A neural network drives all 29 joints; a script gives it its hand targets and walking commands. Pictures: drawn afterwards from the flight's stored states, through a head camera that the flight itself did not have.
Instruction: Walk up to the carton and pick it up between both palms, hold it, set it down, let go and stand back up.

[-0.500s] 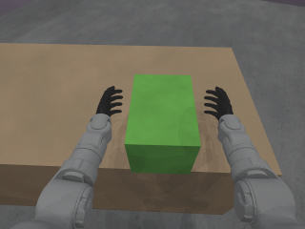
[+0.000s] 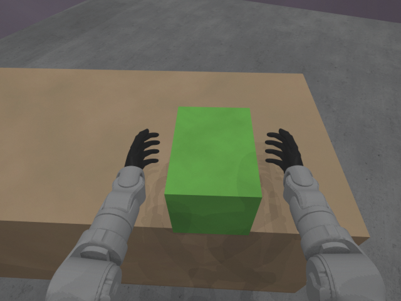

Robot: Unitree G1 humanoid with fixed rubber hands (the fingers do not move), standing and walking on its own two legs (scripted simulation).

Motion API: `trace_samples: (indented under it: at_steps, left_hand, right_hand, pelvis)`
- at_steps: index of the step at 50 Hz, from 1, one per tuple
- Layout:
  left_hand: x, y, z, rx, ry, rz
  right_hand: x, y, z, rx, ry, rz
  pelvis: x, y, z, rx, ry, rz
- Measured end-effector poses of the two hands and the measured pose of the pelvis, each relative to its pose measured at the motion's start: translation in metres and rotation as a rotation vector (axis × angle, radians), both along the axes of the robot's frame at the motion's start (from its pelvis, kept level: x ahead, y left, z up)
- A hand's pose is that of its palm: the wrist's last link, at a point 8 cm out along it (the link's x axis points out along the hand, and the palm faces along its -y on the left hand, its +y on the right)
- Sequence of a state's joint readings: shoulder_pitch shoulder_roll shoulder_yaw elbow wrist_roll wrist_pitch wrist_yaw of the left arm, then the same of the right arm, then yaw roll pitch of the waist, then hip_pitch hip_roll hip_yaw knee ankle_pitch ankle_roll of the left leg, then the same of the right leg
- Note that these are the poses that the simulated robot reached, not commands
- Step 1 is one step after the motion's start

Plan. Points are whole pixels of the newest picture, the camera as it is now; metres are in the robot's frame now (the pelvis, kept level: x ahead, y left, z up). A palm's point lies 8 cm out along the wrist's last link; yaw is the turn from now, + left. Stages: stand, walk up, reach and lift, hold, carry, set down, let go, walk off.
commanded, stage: set down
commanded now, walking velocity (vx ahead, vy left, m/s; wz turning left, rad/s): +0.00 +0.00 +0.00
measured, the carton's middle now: (212, 168) +0.47 +0.00 -0.03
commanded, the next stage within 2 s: let go in 0.82 s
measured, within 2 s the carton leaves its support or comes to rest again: neither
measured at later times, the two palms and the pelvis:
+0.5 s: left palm (130, 187) +0.34 +0.17 +0.06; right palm (288, 186) +0.37 -0.15 +0.05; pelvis -0.02 +0.00 +0.00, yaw +0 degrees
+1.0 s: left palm (127, 243) +0.25 +0.16 +0.00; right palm (294, 248) +0.27 -0.17 -0.02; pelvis -0.03 +0.00 +0.00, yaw +0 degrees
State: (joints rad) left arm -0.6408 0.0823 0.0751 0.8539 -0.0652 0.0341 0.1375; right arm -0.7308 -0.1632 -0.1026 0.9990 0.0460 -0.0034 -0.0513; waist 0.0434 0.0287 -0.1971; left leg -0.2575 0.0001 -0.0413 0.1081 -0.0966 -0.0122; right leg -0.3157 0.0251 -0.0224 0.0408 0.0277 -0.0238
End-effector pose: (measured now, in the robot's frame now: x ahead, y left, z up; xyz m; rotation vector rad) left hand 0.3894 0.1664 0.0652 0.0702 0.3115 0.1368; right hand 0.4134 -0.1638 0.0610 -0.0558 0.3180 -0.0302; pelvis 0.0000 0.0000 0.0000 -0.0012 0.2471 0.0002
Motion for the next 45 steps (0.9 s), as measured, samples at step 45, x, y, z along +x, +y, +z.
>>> trace_samples:
  at_steps: [45]
  left_hand:
    - [-0.114,-0.004,-0.057,-0.029,0.070,0.013]
  right_hand:
    - [-0.120,0.001,-0.065,-0.024,0.070,-0.016]
  pelvis:
    - [-0.025,-0.002,-0.001,0.003,-0.156,0.001]
